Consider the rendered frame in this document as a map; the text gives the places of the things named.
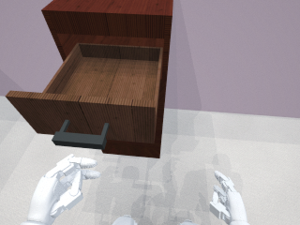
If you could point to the right robot hand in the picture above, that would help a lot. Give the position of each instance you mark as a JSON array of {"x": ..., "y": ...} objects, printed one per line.
[{"x": 231, "y": 206}]

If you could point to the drawer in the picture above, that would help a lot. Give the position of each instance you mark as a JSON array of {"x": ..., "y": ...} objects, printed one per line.
[{"x": 98, "y": 84}]

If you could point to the cabinet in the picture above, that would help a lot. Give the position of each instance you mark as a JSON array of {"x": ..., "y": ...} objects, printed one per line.
[{"x": 145, "y": 23}]

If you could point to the left robot hand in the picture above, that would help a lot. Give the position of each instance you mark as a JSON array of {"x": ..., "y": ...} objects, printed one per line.
[{"x": 44, "y": 206}]

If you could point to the handle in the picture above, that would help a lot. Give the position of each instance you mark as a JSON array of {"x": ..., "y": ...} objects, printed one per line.
[{"x": 80, "y": 140}]

